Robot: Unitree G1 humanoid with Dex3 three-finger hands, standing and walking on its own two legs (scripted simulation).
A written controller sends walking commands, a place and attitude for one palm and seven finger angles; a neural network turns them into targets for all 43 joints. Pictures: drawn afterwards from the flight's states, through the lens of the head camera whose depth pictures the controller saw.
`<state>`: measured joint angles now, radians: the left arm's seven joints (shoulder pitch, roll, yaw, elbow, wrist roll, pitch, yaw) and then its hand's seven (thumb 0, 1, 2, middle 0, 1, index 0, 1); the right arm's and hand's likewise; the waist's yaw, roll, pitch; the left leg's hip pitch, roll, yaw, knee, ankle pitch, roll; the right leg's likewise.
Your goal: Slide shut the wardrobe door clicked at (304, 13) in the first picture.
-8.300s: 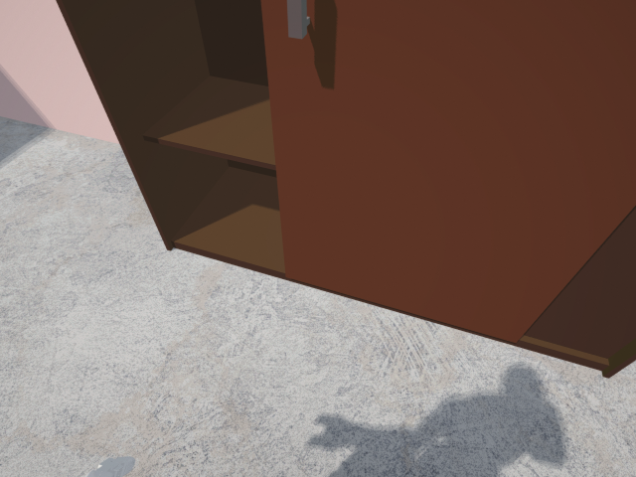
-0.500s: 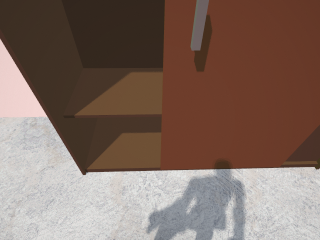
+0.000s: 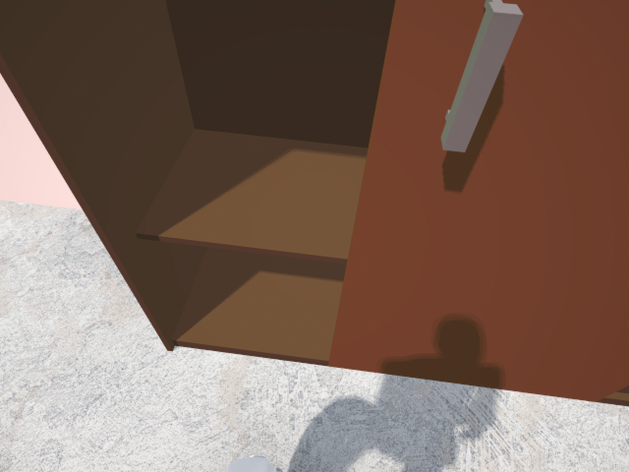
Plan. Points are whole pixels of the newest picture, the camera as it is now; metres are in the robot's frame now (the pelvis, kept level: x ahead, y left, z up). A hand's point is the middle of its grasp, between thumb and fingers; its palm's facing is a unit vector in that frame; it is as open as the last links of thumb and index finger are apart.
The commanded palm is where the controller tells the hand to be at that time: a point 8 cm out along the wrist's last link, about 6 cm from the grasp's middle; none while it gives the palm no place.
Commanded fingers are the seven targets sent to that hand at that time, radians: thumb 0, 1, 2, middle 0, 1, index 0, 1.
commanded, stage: come to a stop and stand still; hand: right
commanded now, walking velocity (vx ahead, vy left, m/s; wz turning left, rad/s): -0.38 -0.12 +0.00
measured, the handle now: (472, 76) +0.50 -0.11 +0.27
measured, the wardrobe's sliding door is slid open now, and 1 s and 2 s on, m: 0.52 0.52 0.52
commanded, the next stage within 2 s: look again from close up in 1.88 s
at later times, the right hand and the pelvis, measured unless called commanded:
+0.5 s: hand out of the picture +0.06 -0.24 -0.17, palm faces +0.07 +0.96 -0.28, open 7.4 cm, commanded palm none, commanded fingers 0.00 -0.90 -0.90 0.20 0.30 0.20 0.30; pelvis +0.00 -0.04 -0.01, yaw -1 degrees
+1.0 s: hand out of the picture +0.00 -0.24 -0.16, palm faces +0.01 +0.98 -0.21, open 7.3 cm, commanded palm none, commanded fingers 0.00 -0.90 -0.90 0.20 0.30 0.20 0.30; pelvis +0.00 -0.07 +0.01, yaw +0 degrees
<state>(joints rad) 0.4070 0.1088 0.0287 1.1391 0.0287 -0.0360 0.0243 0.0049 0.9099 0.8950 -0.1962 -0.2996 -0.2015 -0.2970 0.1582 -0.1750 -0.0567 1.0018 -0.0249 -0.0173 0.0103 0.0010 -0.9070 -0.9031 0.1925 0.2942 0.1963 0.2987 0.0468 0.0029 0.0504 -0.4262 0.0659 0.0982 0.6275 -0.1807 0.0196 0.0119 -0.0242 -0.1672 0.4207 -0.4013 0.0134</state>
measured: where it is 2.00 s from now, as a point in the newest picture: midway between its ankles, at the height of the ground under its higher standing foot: outside the picture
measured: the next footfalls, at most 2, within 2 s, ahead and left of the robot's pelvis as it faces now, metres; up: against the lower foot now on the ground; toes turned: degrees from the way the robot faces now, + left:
left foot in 0.02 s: +0.14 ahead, +0.11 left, +0.00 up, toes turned +6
right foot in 0.44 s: +0.04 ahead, -0.14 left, +0.00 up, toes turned -4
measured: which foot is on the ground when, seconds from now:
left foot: up 0.00-0.00, down 0.02-0.44, up 0.46-0.60, down 0.62-1.00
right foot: down 0.00-0.02, up 0.04-0.42, down 0.44-1.00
